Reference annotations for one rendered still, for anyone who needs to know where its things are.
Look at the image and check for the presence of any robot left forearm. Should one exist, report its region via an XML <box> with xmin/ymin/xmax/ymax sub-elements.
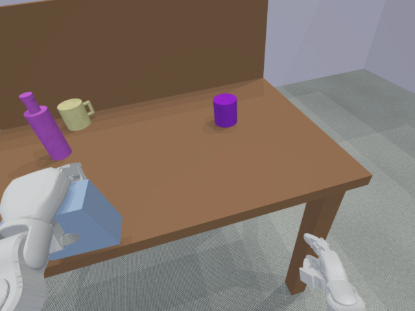
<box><xmin>0</xmin><ymin>218</ymin><xmax>53</xmax><ymax>311</ymax></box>

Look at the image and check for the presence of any sponge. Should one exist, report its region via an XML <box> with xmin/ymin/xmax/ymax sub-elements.
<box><xmin>0</xmin><ymin>179</ymin><xmax>123</xmax><ymax>260</ymax></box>

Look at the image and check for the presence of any table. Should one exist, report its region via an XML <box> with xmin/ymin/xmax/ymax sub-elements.
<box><xmin>0</xmin><ymin>0</ymin><xmax>373</xmax><ymax>295</ymax></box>

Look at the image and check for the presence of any robot right hand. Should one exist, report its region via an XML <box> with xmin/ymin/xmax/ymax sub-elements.
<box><xmin>300</xmin><ymin>233</ymin><xmax>348</xmax><ymax>292</ymax></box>

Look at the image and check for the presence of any robot right forearm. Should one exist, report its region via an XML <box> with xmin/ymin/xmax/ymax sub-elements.
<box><xmin>325</xmin><ymin>280</ymin><xmax>366</xmax><ymax>311</ymax></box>

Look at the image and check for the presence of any robot left hand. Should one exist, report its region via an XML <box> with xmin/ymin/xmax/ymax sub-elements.
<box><xmin>0</xmin><ymin>163</ymin><xmax>87</xmax><ymax>254</ymax></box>

